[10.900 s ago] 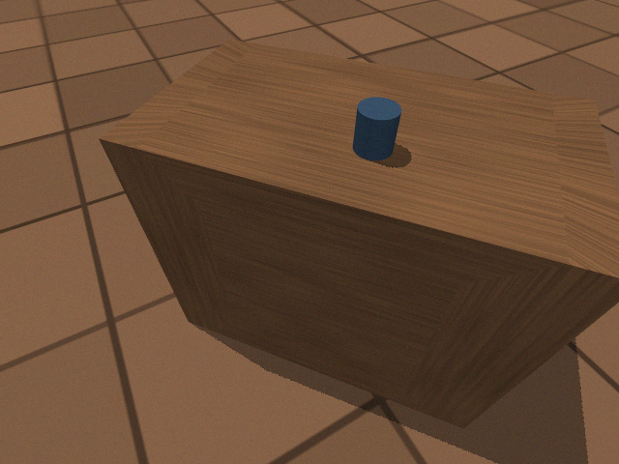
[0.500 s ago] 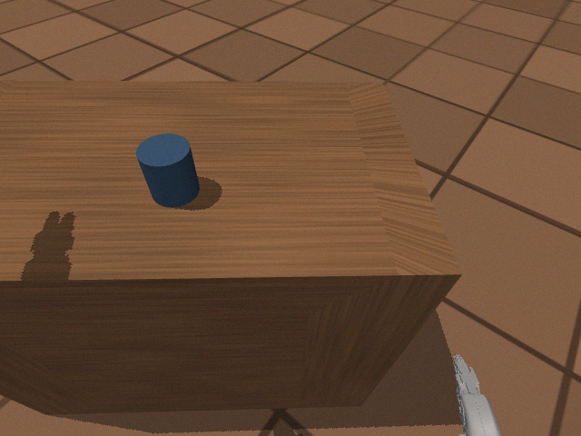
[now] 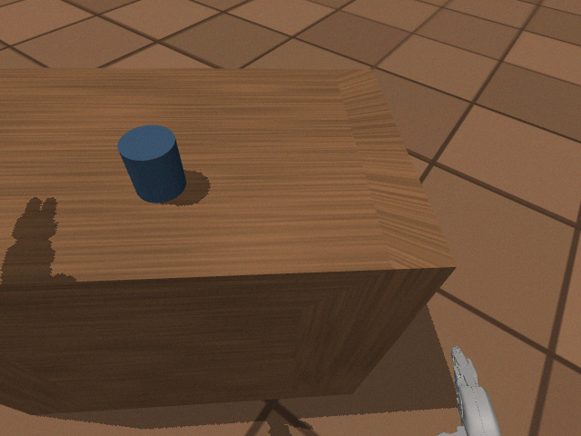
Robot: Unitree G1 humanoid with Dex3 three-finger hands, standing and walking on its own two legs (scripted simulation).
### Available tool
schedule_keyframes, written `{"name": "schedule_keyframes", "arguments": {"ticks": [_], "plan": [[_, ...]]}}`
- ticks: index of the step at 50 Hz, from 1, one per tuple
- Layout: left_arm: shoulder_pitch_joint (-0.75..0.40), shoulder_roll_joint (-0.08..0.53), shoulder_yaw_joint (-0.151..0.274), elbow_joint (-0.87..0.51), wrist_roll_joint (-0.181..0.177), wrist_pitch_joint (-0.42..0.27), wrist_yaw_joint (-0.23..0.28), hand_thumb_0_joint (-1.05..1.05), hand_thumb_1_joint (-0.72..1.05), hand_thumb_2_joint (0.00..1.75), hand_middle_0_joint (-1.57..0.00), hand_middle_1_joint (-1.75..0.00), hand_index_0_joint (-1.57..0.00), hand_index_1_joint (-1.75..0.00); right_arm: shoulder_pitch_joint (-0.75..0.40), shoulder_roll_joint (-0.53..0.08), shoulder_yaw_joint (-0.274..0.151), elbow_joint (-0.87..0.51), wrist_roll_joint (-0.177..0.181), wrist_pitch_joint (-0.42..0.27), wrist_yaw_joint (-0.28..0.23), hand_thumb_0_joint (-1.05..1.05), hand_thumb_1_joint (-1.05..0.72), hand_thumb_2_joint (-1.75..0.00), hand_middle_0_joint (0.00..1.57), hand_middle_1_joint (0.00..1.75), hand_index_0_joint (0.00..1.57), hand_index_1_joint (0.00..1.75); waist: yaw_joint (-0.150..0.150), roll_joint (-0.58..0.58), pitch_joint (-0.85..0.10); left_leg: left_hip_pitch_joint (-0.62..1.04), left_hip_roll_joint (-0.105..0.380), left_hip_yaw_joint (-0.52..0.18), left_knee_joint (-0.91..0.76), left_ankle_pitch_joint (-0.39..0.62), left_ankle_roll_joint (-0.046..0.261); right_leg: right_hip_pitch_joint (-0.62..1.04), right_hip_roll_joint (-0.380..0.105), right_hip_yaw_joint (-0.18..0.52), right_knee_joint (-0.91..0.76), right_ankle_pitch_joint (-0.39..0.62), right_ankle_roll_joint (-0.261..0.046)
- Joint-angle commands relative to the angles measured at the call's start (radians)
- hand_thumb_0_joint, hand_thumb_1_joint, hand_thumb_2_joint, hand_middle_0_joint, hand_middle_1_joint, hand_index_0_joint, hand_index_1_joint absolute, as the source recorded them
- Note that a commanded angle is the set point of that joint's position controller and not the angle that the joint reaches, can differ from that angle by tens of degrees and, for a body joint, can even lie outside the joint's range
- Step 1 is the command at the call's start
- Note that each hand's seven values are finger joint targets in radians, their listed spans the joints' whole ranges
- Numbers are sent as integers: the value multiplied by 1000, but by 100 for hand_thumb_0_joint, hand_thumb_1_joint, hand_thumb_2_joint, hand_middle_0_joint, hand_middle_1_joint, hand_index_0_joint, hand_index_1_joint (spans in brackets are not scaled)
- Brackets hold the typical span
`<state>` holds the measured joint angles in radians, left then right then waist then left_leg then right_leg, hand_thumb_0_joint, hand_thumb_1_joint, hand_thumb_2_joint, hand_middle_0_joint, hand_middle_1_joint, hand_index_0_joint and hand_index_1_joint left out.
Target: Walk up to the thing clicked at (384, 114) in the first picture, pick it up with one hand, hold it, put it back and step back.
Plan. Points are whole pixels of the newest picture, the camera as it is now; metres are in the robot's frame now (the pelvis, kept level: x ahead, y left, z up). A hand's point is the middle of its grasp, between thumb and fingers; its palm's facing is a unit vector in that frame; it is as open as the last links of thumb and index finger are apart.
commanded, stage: go down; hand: left
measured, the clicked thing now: (154, 164) +0.51 +0.19 +0.08
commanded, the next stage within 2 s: approach in 0.24 s
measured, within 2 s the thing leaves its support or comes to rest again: neither
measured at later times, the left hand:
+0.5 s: hand out of the picture +0.41 +0.37 +0.22, palm faces +0.18 -0.98 -0.01, open 17.7 cm
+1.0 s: hand (116, 173) +0.48 +0.23 +0.10, palm faces +0.10 -0.99 +0.05, open 17.7 cm
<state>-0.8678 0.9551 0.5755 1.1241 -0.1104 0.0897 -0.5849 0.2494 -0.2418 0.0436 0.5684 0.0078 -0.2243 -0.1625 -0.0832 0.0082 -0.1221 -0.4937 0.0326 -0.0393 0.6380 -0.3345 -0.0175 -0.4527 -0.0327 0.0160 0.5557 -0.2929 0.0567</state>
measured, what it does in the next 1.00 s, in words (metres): stands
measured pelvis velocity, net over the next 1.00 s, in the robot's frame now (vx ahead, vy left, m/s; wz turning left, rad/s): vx -0.01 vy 0.00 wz -0.03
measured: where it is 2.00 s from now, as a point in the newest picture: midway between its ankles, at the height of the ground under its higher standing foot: outside the picture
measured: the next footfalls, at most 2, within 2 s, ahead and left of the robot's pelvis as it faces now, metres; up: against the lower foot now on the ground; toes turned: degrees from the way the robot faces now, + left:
none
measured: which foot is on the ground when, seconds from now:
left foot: down 0.00-1.00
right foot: down 0.00-1.00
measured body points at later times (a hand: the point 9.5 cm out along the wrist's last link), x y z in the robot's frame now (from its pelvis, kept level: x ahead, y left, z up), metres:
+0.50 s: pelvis +0.00 +0.00 +0.00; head +0.04 +0.01 +0.45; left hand +0.39 +0.42 +0.23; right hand +0.15 -0.25 -0.07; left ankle -0.02 +0.13 -0.73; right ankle -0.02 -0.16 -0.73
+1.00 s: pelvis -0.01 +0.00 -0.02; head +0.08 +0.02 +0.41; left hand +0.47 +0.29 +0.10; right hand +0.11 -0.27 -0.08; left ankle -0.02 +0.13 -0.73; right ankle -0.02 -0.16 -0.73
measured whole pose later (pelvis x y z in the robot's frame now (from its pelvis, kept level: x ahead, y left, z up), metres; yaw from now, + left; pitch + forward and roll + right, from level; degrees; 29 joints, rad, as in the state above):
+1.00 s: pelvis -0.01 +0.00 -0.02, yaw -2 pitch +16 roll -2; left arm -0.84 0.59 0.49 1.02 -0.13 -0.15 -0.28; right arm 0.30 -0.25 0.00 0.40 -0.01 -0.14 -0.04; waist -0.15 -0.01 -0.09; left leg -0.71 0.06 -0.03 0.84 -0.41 -0.03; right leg -0.68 -0.01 0.04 0.76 -0.36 0.05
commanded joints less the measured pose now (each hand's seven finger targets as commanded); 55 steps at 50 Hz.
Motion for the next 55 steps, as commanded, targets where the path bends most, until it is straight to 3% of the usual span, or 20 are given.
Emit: {"name": "schedule_keyframes", "arguments": {"ticks": [1,3,10,14,18,25,29,32,33,34,36,38,44,45,46,48,52,53,54,55], "plan": [[-389,391,49,-227,-25,-58,-6,0,-59,8,-4,-5,-4,-6,-20,-163,-69,-156,-5,-46,-6,0,53,-6,5,5,5,5,11,191,-350,298,-18,19,-27,498,13,48,45,-60,-20,333,-62],[-396,364,32,-236,-25,-58,-12,0,-59,7,-5,-5,-5,-6,-44,-128,-39,-164,-2,-46,0,0,53,-6,5,5,5,5,12,196,-346,294,-22,24,-23,500,17,51,42,-55,-23,346,-58],[-386,404,60,-248,-19,-47,4,0,-60,7,-5,-5,-5,-6,-28,-169,-79,-176,-5,-40,-1,0,53,-6,5,5,5,5,21,182,-360,287,-20,19,-18,506,17,55,45,-58,-20,342,-59],[-368,341,29,-260,-22,-52,0,0,-61,7,-5,-6,-5,-7,-17,-145,-63,-184,-3,-40,8,0,52,-6,5,5,5,5,13,199,-353,313,-12,17,-15,539,11,27,50,-61,-11,336,-62],[-349,407,79,-259,-32,-47,-4,0,-59,8,-5,-6,-3,-8,-16,-165,-65,-242,-1,-36,11,0,55,-5,5,5,5,5,26,166,-387,301,-15,15,-11,572,15,76,47,-62,-8,377,-61],[-348,244,-20,-189,-26,-50,13,0,-61,8,-4,-6,-3,-8,-40,-127,-40,-220,-1,-42,22,0,54,-5,5,5,5,5,-12,139,-254,239,-23,29,-31,391,24,-10,48,-56,-13,265,-57],[-421,133,-63,-224,-60,-100,20,0,-61,7,-4,-6,-2,-7,-44,-100,-19,-211,0,-50,29,0,55,-5,5,5,5,5,-29,171,-312,256,-27,33,-18,327,25,-43,46,-52,2,233,-55],[-381,88,-82,-127,-45,-124,57,0,-61,7,-3,-6,-2,-7,1,-135,-43,-209,-10,-53,30,0,55,-5,5,5,5,5,-61,118,-279,254,-16,20,-5,317,22,-98,53,-65,12,211,-54],[-472,110,-72,-285,-51,-154,73,0,-61,8,-3,-6,-2,-8,-37,-122,-23,-256,-9,-54,39,0,56,-5,5,5,5,5,-32,155,-356,267,-20,23,1,338,19,-68,50,-61,22,236,-57],[-449,97,-66,-210,-52,-159,90,0,-61,8,-3,-6,-3,-7,-2,-128,-46,-235,-7,-49,39,0,55,-5,5,5,5,5,-61,151,-346,263,-22,25,13,337,22,-80,49,-60,26,243,-53],[-379,12,-96,-147,-61,-184,112,0,-61,8,-3,-7,-3,-8,13,-110,-23,-207,-8,-41,58,0,56,-5,5,5,5,5,-52,95,-235,166,-23,23,30,279,26,-126,49,-56,42,197,-51],[-365,50,-78,-148,-47,-217,147,0,-61,7,-4,-6,-4,-7,53,-160,-83,-220,-12,-29,67,0,55,-5,5,5,5,5,-65,71,-271,151,-25,26,57,263,35,-132,45,-50,60,204,-47],[-468,98,-11,-293,-53,-326,246,0,-61,3,-5,-5,-6,-5,26,-140,-89,-315,-15,10,109,0,54,-5,5,5,5,5,-34,152,-474,171,-7,19,139,386,20,-74,45,-45,146,274,-50],[-615,104,-15,-525,-57,-359,266,0,-61,4,-5,-6,-6,-6,-65,-137,-81,-416,-13,7,116,0,54,-5,5,5,5,5,4,262,-622,225,-6,16,146,437,8,-39,39,-40,167,300,-59],[-499,74,-18,-336,-42,-337,293,0,-61,3,-6,-6,-6,-6,-6,-148,-109,-341,-16,22,113,0,52,-5,5,5,5,5,-21,213,-562,205,-1,13,159,468,7,-49,45,-46,175,315,-56],[-484,5,-49,-442,-36,-339,345,0,-61,5,-5,-6,-6,-6,-46,-151,-119,-356,-17,37,120,0,52,-6,5,5,5,5,12,253,-580,189,0,15,157,483,1,-42,44,-38,186,331,-63],[-386,-39,-63,-376,-12,-313,411,0,-55,3,-6,-5,-7,-4,-14,-192,-172,-355,-20,71,126,0,53,-5,5,5,5,5,0,187,-543,128,7,20,167,469,1,-5,51,-35,192,348,-63],[-386,-85,-98,-384,-7,-309,412,0,-54,3,-6,-5,-7,-4,-4,-165,-162,-337,-16,79,131,0,53,-5,5,5,5,5,-5,185,-538,112,8,22,163,466,4,3,49,-32,194,364,-63],[-351,-36,-56,-390,-3,-307,417,0,-52,3,-6,-4,-7,-3,-3,-172,-163,-355,-14,84,129,0,53,-5,5,5,5,5,4,149,-531,96,6,26,168,471,8,22,50,-33,195,379,-58],[-310,-109,-100,-352,1,-299,412,0,-54,1,-7,-4,-8,-3,-7,-135,-134,-356,-12,89,133,0,53,-5,5,5,5,5,-6,114,-500,59,3,30,163,445,14,35,49,-30,195,393,-55]]}}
